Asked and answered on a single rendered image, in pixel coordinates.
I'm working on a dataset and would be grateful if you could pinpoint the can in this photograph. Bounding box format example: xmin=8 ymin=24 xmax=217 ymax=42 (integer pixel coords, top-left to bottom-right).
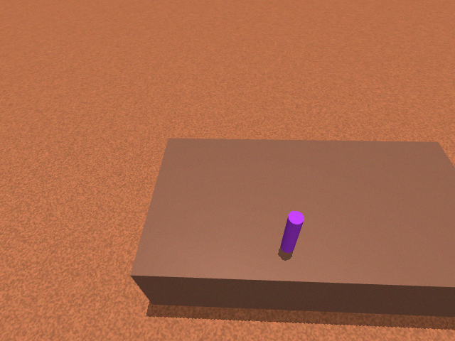
xmin=281 ymin=211 xmax=304 ymax=253

